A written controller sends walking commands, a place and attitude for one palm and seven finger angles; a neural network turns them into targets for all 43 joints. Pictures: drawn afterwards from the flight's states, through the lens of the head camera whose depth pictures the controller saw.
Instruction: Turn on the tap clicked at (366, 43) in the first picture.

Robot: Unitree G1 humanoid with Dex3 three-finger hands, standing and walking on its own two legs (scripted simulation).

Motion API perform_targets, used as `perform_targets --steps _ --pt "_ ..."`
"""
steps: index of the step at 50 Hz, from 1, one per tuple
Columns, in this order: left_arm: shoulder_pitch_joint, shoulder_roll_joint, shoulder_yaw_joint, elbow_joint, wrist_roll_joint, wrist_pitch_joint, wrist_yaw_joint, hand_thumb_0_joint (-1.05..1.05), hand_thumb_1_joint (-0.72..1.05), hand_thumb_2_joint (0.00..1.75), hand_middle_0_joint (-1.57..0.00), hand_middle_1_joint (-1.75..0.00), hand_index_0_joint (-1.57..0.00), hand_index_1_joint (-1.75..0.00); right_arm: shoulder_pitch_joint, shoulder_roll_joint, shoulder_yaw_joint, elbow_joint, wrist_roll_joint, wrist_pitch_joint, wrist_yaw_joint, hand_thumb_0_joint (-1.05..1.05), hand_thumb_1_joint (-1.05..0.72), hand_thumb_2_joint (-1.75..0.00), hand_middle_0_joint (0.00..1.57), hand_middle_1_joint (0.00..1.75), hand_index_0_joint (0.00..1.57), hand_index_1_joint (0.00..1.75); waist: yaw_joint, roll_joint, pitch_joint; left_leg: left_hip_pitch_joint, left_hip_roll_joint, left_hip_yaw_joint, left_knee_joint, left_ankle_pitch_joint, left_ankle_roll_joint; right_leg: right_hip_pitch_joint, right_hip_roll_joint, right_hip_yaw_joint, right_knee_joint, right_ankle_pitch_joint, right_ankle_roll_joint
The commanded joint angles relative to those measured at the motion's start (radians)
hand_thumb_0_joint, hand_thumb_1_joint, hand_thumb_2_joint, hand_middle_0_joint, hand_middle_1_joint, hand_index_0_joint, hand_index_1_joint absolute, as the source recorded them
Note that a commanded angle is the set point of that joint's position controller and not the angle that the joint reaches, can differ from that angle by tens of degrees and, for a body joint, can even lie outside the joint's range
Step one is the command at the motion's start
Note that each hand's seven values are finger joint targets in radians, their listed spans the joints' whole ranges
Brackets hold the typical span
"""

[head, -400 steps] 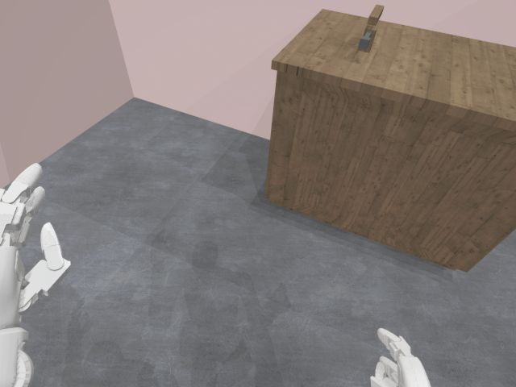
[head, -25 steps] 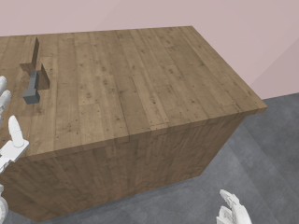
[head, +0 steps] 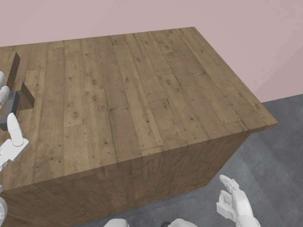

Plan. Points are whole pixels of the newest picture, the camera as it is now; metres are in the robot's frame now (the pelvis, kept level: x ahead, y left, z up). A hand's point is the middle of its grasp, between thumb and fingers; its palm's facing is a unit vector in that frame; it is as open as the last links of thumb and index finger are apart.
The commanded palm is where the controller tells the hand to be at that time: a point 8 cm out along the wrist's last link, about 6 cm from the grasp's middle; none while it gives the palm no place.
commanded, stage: come to a stop and stand still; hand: left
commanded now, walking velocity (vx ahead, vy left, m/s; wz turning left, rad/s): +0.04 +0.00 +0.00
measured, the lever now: (7, 122) +0.30 +0.36 +0.11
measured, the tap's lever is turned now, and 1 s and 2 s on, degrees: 0 0 0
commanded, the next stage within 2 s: look again from close up in 1.46 s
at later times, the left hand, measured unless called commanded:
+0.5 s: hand (5, 138) +0.24 +0.31 +0.15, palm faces +0.34 -0.86 -0.37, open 7.5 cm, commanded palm +0.17 +0.34 +0.19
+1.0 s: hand (2, 127) +0.24 +0.30 +0.18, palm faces +0.44 -0.84 -0.33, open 7.5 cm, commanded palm +0.18 +0.33 +0.19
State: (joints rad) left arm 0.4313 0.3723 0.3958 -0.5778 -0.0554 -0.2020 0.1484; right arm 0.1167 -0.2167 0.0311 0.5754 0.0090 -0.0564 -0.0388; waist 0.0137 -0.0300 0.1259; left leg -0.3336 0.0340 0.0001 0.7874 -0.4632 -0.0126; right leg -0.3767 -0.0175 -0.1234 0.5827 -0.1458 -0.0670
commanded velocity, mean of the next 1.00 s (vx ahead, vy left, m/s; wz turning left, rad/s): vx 0.00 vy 0.00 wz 0.00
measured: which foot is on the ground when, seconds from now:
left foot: up 0.00-0.02, down 0.04-1.00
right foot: down 0.00-1.00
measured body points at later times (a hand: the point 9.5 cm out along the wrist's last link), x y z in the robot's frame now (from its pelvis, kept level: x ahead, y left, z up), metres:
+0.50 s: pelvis +0.01 +0.06 +0.01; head +0.03 +0.09 +0.46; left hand +0.21 +0.35 +0.17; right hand +0.14 -0.16 -0.07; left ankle +0.04 +0.14 -0.72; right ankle +0.10 -0.08 -0.72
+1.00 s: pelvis +0.04 +0.04 +0.02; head +0.08 +0.06 +0.47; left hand +0.22 +0.34 +0.20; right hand +0.26 -0.16 -0.05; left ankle +0.04 +0.14 -0.72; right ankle +0.08 -0.08 -0.72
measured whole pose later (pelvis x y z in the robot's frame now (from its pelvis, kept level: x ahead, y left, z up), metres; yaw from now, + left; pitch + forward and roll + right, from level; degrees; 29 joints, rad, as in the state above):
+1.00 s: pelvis +0.04 +0.04 +0.02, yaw +4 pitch +0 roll +0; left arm 0.43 0.38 0.36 -0.48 -0.12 -0.23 0.11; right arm 0.15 -0.21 0.01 0.55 0.03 -0.16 0.03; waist 0.04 -0.03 0.08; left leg -0.23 -0.04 -0.01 0.48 -0.25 0.02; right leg -0.27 -0.04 -0.07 0.47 -0.19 0.01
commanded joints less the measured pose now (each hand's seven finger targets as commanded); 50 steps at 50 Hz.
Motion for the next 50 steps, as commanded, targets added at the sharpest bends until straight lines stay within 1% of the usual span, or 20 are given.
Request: perform_targets --steps 1,4,5,6,7,8,9,10,11,13,16,19,20,22,25,28,34,41,45,50 --pt "-0.053 0.169 0.091 -0.221 -0.008 -0.043 0.023 0.00 0.90 0.90 -0.20 -0.30 -0.20 -0.30 -0.010 -0.084 -0.042 -0.132 -0.008 -0.039 -0.028 0.00 -0.90 -0.90 0.20 0.30 0.20 0.30 -0.019 0.014 -0.197 0.187 -0.042 0.030 -0.274 0.064 0.022 -0.044 -0.158 0.176 -0.256 -0.527 0.024" --pt "-0.080 0.157 0.094 -0.177 0.008 -0.039 0.026 0.00 0.90 0.90 -0.20 -0.30 -0.20 -0.30 0.000 -0.107 -0.047 -0.171 0.013 -0.055 -0.033 0.00 -0.90 -0.90 0.20 0.30 0.20 0.30 -0.008 0.282 -0.107 -0.230 0.156 -0.234 -0.603 -0.328 0.104 0.187 0.011 0.107 0.060 -0.388 0.079" --pt "-0.971 0.922 0.196 -0.465 0.023 -0.223 0.054 0.00 0.90 0.90 -0.20 -0.30 -0.20 -0.30 0.225 -0.149 0.200 -0.280 0.050 -0.056 -0.104 0.00 -0.90 -0.90 0.20 0.30 0.20 0.30 -0.035 0.421 -0.077 -0.280 0.050 -0.077 -0.463 -0.006 0.070 0.265 0.057 0.159 -0.051 -0.309 0.115" --pt "-0.593 0.435 0.318 0.058 0.032 -0.137 0.026 0.00 0.90 0.90 -0.20 -0.30 -0.20 -0.30 0.141 -0.052 -0.025 -0.189 0.050 -0.125 -0.070 0.00 -0.90 -0.90 0.20 0.30 0.20 0.30 0.004 0.169 -0.187 -0.095 0.094 0.003 -0.302 0.059 0.031 0.099 -0.068 0.126 -0.105 -0.334 0.088" --pt "-0.463 0.332 0.185 0.110 0.021 -0.113 -0.009 0.00 0.90 0.90 -0.20 -0.30 -0.20 -0.30 0.112 -0.091 -0.028 -0.154 0.000 -0.125 -0.021 0.00 -0.90 -0.90 0.20 0.30 0.20 0.30 -0.004 0.042 -0.172 -0.013 0.014 0.024 -0.231 0.102 0.023 0.113 -0.050 0.209 -0.187 -0.184 0.055" --pt "-0.467 0.392 0.175 0.198 0.018 -0.108 -0.013 0.00 0.90 0.90 -0.20 -0.30 -0.20 -0.30 0.069 -0.155 -0.042 -0.160 -0.012 -0.120 -0.008 0.00 -0.90 -0.90 0.20 0.30 0.20 0.30 0.015 0.009 -0.155 0.051 -0.027 0.045 -0.156 0.089 0.013 0.015 -0.097 0.322 -0.267 -0.212 0.006" --pt "-0.450 0.338 0.101 0.198 0.006 -0.116 -0.033 0.00 0.90 0.90 -0.20 -0.30 -0.20 -0.30 0.098 -0.141 -0.039 -0.164 -0.015 -0.120 0.008 0.00 -0.90 -0.90 0.20 0.30 0.20 0.30 0.003 -0.001 -0.170 0.048 -0.034 0.024 -0.113 0.060 0.015 -0.002 -0.163 0.379 -0.297 -0.269 -0.022" --pt "-0.341 0.237 0.036 0.246 -0.010 -0.098 -0.045 0.00 0.90 0.90 -0.20 -0.30 -0.20 -0.30 0.058 -0.128 -0.028 -0.154 -0.009 -0.120 0.027 0.00 -0.90 -0.90 0.20 0.30 0.20 0.30 0.012 0.066 -0.178 0.092 -0.024 0.018 -0.156 0.044 0.025 -0.027 -0.165 0.366 -0.286 -0.315 -0.033" --pt "-0.282 0.226 0.022 0.229 -0.013 -0.099 -0.049 0.00 0.90 0.90 -0.20 -0.30 -0.20 -0.30 0.105 -0.150 -0.036 -0.171 -0.007 -0.129 0.038 0.00 -0.90 -0.90 0.20 0.30 0.20 0.30 0.019 0.090 -0.157 0.061 -0.021 0.029 -0.219 0.010 0.027 -0.025 -0.139 0.306 -0.277 -0.316 -0.014" --pt "-0.183 0.148 -0.040 0.154 -0.035 -0.113 -0.053 0.00 0.90 0.90 -0.20 -0.30 -0.20 -0.30 0.097 -0.149 -0.037 -0.186 0.023 -0.157 0.063 0.00 -0.90 -0.90 0.20 0.30 0.20 0.30 0.030 0.047 -0.105 -0.015 0.004 -0.009 -0.339 -0.096 0.039 -0.003 -0.080 0.217 -0.237 -0.362 0.031" --pt "-0.116 0.186 0.028 0.049 -0.022 -0.131 -0.030 0.00 0.90 0.90 -0.20 -0.30 -0.20 -0.30 0.072 -0.149 -0.044 -0.188 0.030 -0.167 0.074 0.00 -0.90 -0.90 0.20 0.30 0.20 0.30 0.037 0.001 -0.117 -0.165 0.074 -0.088 -0.511 -0.200 0.061 0.181 -0.022 0.133 -0.102 -0.273 0.073" --pt "-0.173 0.288 0.143 -0.043 -0.011 -0.155 -0.008 0.00 0.90 0.90 -0.20 -0.30 -0.20 -0.30 0.050 -0.145 -0.050 -0.160 0.003 -0.169 0.072 0.00 -0.90 -0.90 0.20 0.30 0.20 0.30 0.026 -0.088 -0.158 -0.117 0.062 -0.073 -0.464 -0.072 0.052 0.196 -0.037 0.148 -0.108 -0.191 0.072" --pt "-0.256 0.375 0.203 -0.120 -0.005 -0.160 0.003 0.00 0.90 0.90 -0.20 -0.30 -0.20 -0.30 0.015 -0.159 -0.050 -0.153 -0.005 -0.161 0.069 0.00 -0.90 -0.90 0.20 0.30 0.20 0.30 0.018 0.035 -0.185 -0.102 0.071 -0.093 -0.490 -0.090 0.055 0.205 -0.035 0.153 -0.071 -0.175 0.070" --pt "-0.253 0.304 0.153 -0.114 0.007 -0.162 0.004 0.00 0.90 0.90 -0.20 -0.30 -0.20 -0.30 0.023 -0.145 -0.049 -0.146 -0.010 -0.174 0.066 0.00 -0.90 -0.90 0.20 0.30 0.20 0.30 0.017 0.252 -0.172 -0.198 0.111 -0.135 -0.577 -0.200 0.060 0.282 -0.022 0.109 0.025 -0.112 0.076" --pt "-0.275 0.297 0.130 -0.169 0.005 -0.164 0.000 0.00 0.90 0.90 -0.20 -0.30 -0.20 -0.30 0.017 -0.141 -0.054 -0.134 -0.012 -0.200 0.080 0.00 -0.90 -0.90 0.20 0.30 0.20 0.30 0.014 0.343 -0.189 -0.156 0.100 -0.133 -0.549 -0.101 0.033 0.278 -0.030 0.090 0.038 -0.054 0.068" --pt "-0.197 0.249 0.093 -0.128 -0.014 -0.166 -0.005 0.00 0.90 0.90 -0.20 -0.30 -0.20 -0.30 0.050 -0.126 -0.054 -0.111 -0.007 -0.213 0.086 0.00 -0.90 -0.90 0.20 0.30 0.20 0.30 0.009 0.187 -0.206 -0.026 0.055 -0.116 -0.427 0.219 0.005 0.227 -0.059 0.116 -0.061 0.024 0.043" --pt "-0.075 0.174 0.071 -0.031 -0.039 -0.144 -0.028 0.00 0.90 0.90 -0.20 -0.30 -0.20 -0.30 0.060 -0.134 -0.085 -0.097 0.009 -0.186 0.091 0.00 -0.90 -0.90 0.20 0.30 0.20 0.30 0.005 0.062 -0.260 0.146 0.070 -0.102 -0.381 0.695 -0.060 0.188 -0.063 0.106 -0.055 0.120 0.054" --pt "-0.077 0.187 0.096 -0.062 -0.059 -0.121 -0.030 0.00 0.90 0.90 -0.20 -0.30 -0.20 -0.30 0.005 -0.114 -0.079 -0.141 0.016 -0.144 0.064 0.00 -0.90 -0.90 0.20 0.30 0.20 0.30 0.006 0.048 -0.247 0.103 0.048 -0.084 -0.406 0.504 -0.036 0.242 -0.083 0.133 -0.106 0.153 0.052" --pt "-0.112 0.228 0.114 -0.162 -0.062 -0.111 -0.020 0.00 0.90 0.90 -0.20 -0.30 -0.20 -0.30 -0.029 -0.115 -0.073 -0.156 0.022 -0.149 0.055 0.00 -0.90 -0.90 0.20 0.30 0.20 0.30 0.005 0.134 -0.282 0.135 0.029 -0.089 -0.391 0.474 -0.025 0.258 -0.094 0.167 -0.118 0.167 0.043" --pt "-0.069 0.195 0.095 -0.131 -0.072 -0.089 -0.011 0.00 0.90 0.90 -0.20 -0.30 -0.20 -0.30 -0.027 -0.115 -0.075 -0.153 0.029 -0.149 0.048 0.00 -0.90 -0.90 0.20 0.30 0.20 0.30 0.002 0.115 -0.270 0.144 0.025 -0.096 -0.380 0.457 -0.016 0.255 -0.108 0.185 -0.155 0.176 0.039"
